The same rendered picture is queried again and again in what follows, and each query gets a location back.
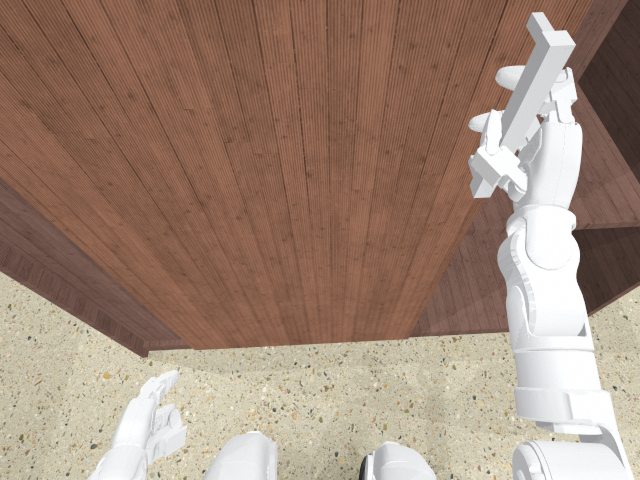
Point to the handle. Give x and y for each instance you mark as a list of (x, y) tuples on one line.
[(546, 61)]

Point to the robot right shin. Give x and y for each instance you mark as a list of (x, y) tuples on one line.
[(388, 442)]

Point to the right robot hand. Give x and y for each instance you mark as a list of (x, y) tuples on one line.
[(550, 153)]

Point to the robot right upper arm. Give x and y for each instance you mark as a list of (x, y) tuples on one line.
[(555, 460)]

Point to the left robot hand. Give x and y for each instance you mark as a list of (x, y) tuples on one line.
[(141, 425)]

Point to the wardrobe door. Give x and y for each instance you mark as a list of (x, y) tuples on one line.
[(261, 172), (27, 231)]

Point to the robot right forearm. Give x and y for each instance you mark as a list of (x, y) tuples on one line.
[(558, 381)]

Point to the left robot thigh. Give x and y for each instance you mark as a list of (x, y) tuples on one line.
[(250, 456)]

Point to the robot left forearm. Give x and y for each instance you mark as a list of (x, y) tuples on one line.
[(125, 462)]

